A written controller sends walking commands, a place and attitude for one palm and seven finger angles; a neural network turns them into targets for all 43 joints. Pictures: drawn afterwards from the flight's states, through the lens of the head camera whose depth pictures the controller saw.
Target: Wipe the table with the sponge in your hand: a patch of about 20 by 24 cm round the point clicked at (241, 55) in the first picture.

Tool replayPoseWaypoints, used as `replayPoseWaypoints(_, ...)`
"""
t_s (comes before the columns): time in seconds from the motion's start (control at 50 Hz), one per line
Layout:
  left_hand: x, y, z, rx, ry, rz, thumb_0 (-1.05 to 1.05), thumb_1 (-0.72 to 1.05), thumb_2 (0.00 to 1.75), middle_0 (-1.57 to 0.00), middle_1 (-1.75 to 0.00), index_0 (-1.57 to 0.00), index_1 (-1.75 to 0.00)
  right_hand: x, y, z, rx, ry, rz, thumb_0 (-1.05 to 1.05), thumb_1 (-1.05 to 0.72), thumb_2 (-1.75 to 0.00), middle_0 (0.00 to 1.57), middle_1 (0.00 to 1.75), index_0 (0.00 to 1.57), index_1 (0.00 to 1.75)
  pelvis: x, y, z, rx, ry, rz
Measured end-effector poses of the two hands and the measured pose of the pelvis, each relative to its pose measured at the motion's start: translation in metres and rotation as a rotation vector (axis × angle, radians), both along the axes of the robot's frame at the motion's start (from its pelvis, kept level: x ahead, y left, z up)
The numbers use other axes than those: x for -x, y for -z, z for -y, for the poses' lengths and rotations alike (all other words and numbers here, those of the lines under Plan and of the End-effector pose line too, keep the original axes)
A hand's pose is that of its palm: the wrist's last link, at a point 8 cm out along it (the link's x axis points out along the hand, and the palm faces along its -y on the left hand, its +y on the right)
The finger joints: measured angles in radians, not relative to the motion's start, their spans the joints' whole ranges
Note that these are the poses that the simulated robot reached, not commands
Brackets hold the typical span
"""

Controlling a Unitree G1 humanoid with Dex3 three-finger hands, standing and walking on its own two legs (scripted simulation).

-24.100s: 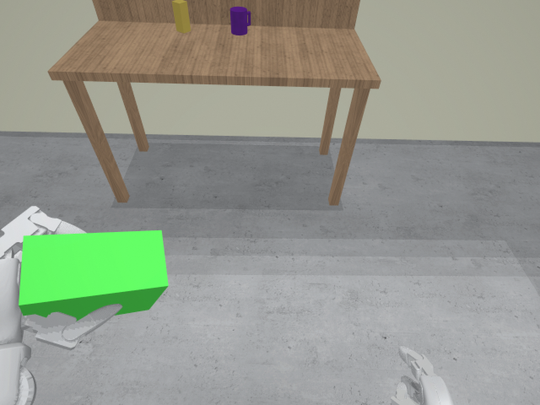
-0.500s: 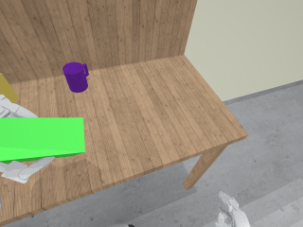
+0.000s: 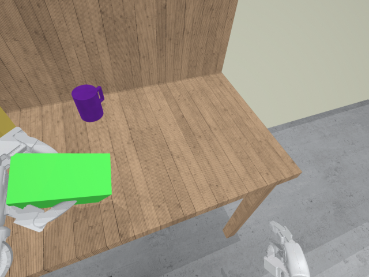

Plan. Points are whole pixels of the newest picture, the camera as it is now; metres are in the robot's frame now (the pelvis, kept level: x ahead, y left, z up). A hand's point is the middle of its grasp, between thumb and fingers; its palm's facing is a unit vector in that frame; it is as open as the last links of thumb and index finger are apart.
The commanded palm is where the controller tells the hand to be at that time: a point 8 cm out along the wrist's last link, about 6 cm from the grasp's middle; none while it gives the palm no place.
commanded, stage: come to a stop and stand still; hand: left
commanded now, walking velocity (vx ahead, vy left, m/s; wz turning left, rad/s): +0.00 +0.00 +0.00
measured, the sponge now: (77, 181) +0.24 +0.21 +0.13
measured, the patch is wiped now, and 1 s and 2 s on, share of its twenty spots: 0.00 0.00 0.00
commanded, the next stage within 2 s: look again from close up in 1.00 s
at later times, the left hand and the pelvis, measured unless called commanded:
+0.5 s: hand (48, 175) +0.23 +0.24 +0.15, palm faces +0.32 -0.85 -0.43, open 10.2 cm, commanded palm +0.17 +0.27 +0.17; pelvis +0.01 -0.01 +0.00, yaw +0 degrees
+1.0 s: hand (38, 180) +0.22 +0.25 +0.16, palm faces +0.36 -0.85 -0.39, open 10.2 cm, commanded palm +0.16 +0.28 +0.17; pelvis +0.00 +0.00 +0.00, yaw +0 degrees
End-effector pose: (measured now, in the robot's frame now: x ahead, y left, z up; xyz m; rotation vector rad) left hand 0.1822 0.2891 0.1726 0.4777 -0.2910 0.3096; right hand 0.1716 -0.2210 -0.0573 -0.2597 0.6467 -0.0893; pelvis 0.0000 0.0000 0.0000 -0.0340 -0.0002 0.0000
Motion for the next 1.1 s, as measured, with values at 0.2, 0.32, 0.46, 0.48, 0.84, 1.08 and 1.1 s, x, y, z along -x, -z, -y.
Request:
replayPoseWaypoints(0.2, -0.025, -0.022, -0.014, -0.136, -0.010, 0.087, 0.00, -0.51, 1.04, -0.74, -1.34, -0.73, -1.34, 0.008, 0.011, 0.011, 0.018, -0.023, -0.074, 0.01, -0.90, -0.90, 0.20, 0.30, 0.20, 0.30, 0.000, 0.002, 0.010, 0.000, 0.007, -0.015)
replayPoseWaypoints(0.32, -0.024, -0.011, 0.007, -0.039, 0.042, 0.051, -0.01, -0.51, 1.04, -0.74, -1.34, -0.72, -1.34, 0.011, 0.009, 0.015, -0.035, 0.034, -0.018, 0.01, -0.90, -0.90, 0.20, 0.30, 0.20, 0.30, -0.005, 0.003, 0.004, -0.014, 0.029, -0.007)
replayPoseWaypoints(0.46, -0.014, 0.008, 0.009, -0.023, 0.065, -0.032, 0.00, -0.51, 1.04, -0.74, -1.34, -0.73, -1.34, 0.012, 0.011, 0.013, -0.007, 0.046, -0.050, 0.01, -0.90, -0.90, 0.20, 0.30, 0.20, 0.30, -0.010, 0.002, 0.005, -0.013, 0.008, -0.006)
replayPoseWaypoints(0.48, -0.014, 0.007, 0.006, -0.024, 0.049, -0.022, 0.00, -0.51, 1.04, -0.74, -1.34, -0.73, -1.34, 0.010, 0.010, 0.012, -0.003, 0.039, -0.054, 0.01, -0.90, -0.90, 0.20, 0.30, 0.20, 0.30, -0.010, 0.002, 0.006, -0.013, 0.005, -0.005)
replayPoseWaypoints(0.84, -0.006, 0.005, 0.002, 0.034, 0.011, 0.005, 0.00, -0.51, 1.04, -0.74, -1.34, -0.72, -1.34, -0.014, -0.007, -0.003, -0.004, -0.009, 0.034, 0.01, -0.90, -0.90, 0.20, 0.30, 0.20, 0.30, -0.004, 0.000, 0.002, 0.001, 0.002, 0.001)
replayPoseWaypoints(1.08, 0.003, 0.004, -0.004, 0.022, -0.007, -0.006, 0.00, -0.51, 1.04, -0.74, -1.34, -0.72, -1.34, 0.007, 0.004, -0.003, -0.001, 0.008, -0.034, 0.01, -0.90, -0.90, 0.20, 0.30, 0.20, 0.30, 0.000, 0.000, -0.002, 0.003, -0.005, 0.001)
replayPoseWaypoints(1.1, 0.003, 0.005, -0.004, 0.025, -0.007, -0.012, 0.00, -0.51, 1.04, -0.74, -1.34, -0.72, -1.34, 0.009, 0.005, -0.003, -0.001, 0.010, -0.038, 0.01, -0.90, -0.90, 0.20, 0.30, 0.20, 0.30, 0.001, 0.000, -0.003, 0.004, -0.005, 0.002)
